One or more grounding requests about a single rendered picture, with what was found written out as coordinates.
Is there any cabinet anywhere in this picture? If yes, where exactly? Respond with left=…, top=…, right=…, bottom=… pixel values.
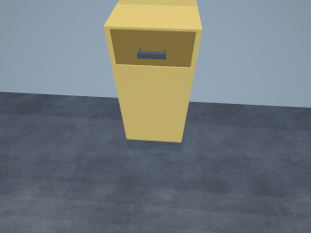
left=103, top=0, right=202, bottom=143

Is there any handle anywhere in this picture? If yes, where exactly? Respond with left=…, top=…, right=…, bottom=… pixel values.
left=137, top=48, right=166, bottom=60

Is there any drawer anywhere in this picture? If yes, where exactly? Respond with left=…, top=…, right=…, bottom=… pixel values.
left=110, top=28, right=196, bottom=68

